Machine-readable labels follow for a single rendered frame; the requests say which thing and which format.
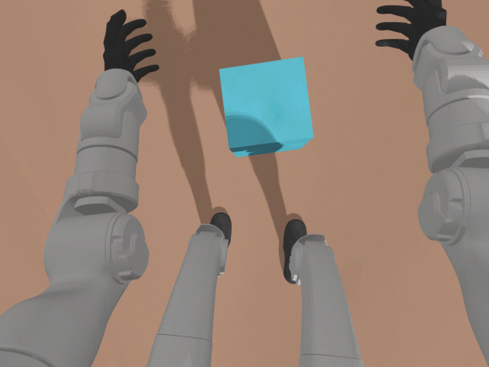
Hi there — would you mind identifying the carton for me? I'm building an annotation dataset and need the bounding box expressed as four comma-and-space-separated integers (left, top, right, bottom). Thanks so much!
219, 57, 313, 158

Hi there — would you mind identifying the robot right shin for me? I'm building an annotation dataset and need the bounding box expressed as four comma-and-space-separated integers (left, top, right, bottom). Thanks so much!
289, 233, 335, 273

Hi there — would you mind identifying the robot left forearm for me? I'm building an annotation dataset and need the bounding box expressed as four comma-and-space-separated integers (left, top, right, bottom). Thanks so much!
44, 69, 147, 278

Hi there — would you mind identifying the right robot hand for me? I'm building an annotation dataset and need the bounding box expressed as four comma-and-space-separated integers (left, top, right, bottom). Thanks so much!
375, 0, 447, 61

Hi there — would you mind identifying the robot right foot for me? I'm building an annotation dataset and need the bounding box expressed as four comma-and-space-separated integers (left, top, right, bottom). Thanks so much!
283, 219, 307, 284

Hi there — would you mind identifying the robot left upper arm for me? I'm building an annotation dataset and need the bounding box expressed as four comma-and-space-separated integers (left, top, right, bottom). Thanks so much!
0, 212, 149, 367

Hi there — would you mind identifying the robot right forearm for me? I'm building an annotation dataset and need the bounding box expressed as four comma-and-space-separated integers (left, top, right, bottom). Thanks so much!
412, 25, 489, 174

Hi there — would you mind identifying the left robot hand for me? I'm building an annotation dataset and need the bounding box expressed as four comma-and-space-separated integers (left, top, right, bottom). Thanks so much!
103, 9, 159, 83

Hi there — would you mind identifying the robot right upper arm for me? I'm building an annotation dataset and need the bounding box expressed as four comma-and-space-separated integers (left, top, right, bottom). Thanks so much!
418, 167, 489, 367

